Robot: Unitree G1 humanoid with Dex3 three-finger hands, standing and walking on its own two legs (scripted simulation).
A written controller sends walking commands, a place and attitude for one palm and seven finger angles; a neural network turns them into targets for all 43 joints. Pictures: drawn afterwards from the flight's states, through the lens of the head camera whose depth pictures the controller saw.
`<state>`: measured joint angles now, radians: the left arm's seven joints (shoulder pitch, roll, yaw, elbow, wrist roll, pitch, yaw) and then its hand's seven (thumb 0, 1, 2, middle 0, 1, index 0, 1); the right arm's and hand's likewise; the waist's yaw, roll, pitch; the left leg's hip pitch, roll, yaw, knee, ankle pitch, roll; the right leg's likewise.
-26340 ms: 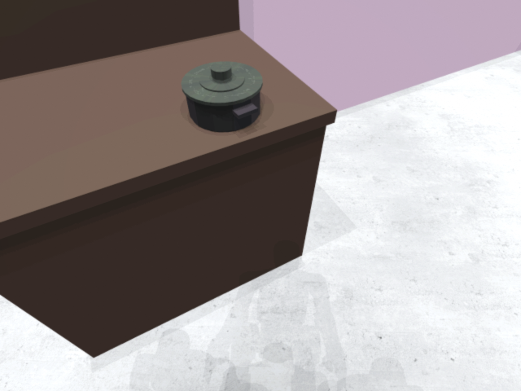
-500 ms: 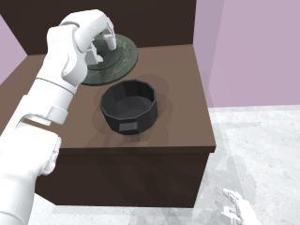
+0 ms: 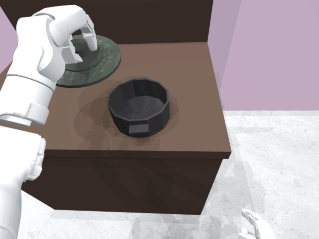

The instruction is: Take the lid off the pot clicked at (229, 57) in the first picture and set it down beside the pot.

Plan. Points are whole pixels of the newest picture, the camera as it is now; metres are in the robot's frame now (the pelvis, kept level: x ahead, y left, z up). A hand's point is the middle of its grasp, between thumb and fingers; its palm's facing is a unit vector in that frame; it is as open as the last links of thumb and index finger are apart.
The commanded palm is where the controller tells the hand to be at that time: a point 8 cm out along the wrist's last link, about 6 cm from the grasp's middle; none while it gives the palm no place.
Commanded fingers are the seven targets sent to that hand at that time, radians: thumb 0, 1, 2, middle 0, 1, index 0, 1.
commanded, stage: move the lid sideways beside the pot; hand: left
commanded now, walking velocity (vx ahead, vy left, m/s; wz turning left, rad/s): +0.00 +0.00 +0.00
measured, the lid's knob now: (77, 48) +0.48 +0.21 +0.25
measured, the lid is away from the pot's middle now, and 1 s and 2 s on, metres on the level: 0.12 0.24 0.24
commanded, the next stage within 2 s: lower the lid onto the table in 1.14 s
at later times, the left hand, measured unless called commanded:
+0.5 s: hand (50, 46) +0.45 +0.25 +0.27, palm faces -0.18 -0.05 -0.98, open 7.4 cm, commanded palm +0.43 +0.26 +0.35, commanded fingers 0.00 0.50 1.17 -0.89 -0.93 -0.96 -0.95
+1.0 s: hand (24, 51) +0.44 +0.31 +0.26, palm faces -0.20 -0.06 -0.98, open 7.4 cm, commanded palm +0.43 +0.32 +0.35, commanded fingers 0.00 0.50 1.17 -0.89 -0.93 -0.96 -0.95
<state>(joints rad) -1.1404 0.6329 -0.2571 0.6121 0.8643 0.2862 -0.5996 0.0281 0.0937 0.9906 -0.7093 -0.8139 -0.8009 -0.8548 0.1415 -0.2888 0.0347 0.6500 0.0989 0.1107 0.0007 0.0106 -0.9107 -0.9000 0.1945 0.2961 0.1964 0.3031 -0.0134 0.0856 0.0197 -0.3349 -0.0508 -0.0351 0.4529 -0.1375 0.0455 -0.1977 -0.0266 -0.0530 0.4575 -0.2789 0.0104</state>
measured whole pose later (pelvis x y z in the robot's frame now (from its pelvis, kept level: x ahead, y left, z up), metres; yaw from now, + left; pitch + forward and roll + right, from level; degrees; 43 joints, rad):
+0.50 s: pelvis +0.00 +0.01 +0.00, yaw +0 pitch +2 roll -1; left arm -1.13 0.74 -0.16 0.68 0.90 0.22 -0.61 0.03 0.10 0.99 -0.71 -0.81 -0.80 -0.86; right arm 0.17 -0.30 0.03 0.63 0.11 0.15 0.00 0.01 -0.91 -0.90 0.19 0.30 0.20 0.30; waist -0.03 0.08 0.02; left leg -0.36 -0.05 -0.03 0.46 -0.14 0.05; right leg -0.21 -0.02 -0.05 0.43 -0.27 0.02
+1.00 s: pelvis +0.01 +0.01 +0.00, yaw +0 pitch +4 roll -2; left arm -1.12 0.85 -0.09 0.74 0.91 0.13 -0.62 0.03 0.10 0.99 -0.71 -0.81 -0.80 -0.86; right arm 0.17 -0.30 0.03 0.64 0.12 0.18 -0.01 0.01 -0.91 -0.90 0.20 0.30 0.20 0.30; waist -0.03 0.08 0.04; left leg -0.38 -0.04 -0.04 0.46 -0.14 0.06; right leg -0.22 -0.02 -0.06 0.41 -0.25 0.02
